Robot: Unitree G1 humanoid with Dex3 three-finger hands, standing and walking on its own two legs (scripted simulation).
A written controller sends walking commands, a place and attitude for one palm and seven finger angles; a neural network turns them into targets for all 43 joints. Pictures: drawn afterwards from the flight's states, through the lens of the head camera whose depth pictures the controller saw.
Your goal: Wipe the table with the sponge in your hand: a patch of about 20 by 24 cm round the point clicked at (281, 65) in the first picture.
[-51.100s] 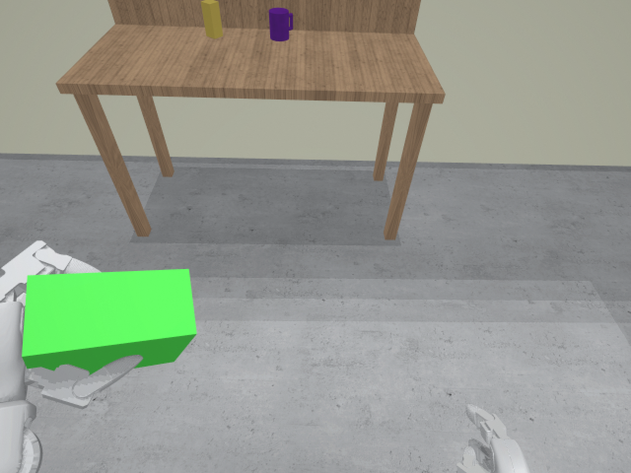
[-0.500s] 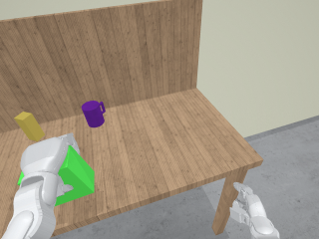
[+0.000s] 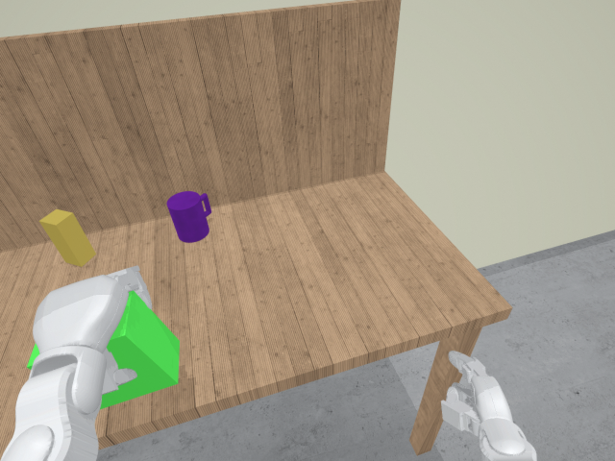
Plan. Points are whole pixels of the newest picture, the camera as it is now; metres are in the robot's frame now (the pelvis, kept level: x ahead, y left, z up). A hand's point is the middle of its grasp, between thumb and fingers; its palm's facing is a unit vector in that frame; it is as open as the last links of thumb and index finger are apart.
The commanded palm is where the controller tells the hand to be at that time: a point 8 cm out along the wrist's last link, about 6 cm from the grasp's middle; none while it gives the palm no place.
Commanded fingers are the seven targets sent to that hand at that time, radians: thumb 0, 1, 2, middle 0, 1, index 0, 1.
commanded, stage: bring the sponge back beside the body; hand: left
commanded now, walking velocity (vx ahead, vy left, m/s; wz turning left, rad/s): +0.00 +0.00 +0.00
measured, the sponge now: (123, 360) +0.19 +0.29 +0.06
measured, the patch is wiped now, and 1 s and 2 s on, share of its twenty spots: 1.00 1.00 1.00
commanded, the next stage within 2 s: step back with the hand held close in 0.18 s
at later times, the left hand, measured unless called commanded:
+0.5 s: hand (141, 303) +0.21 +0.24 +0.15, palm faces +0.32 -0.86 -0.41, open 10.1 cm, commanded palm +0.15 +0.29 +0.18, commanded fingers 0.00 0.10 1.30 -1.20 -1.60 -1.20 -1.60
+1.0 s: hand (94, 328) +0.17 +0.27 +0.16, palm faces +0.39 -0.81 -0.43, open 10.1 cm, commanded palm +0.12 +0.30 +0.18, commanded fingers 0.00 0.10 1.30 -1.20 -1.60 -1.20 -1.60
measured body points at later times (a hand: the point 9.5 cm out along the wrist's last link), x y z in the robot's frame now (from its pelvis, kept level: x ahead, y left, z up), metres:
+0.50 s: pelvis +0.00 +0.01 -0.01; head -0.02 +0.02 +0.44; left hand +0.19 +0.29 +0.17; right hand +0.20 -0.21 -0.07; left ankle +0.03 +0.11 -0.74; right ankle +0.01 -0.12 -0.74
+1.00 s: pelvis -0.04 +0.02 -0.02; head -0.04 +0.04 +0.43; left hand +0.14 +0.31 +0.19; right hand +0.14 -0.22 -0.08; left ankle +0.03 +0.11 -0.74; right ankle -0.01 -0.11 -0.72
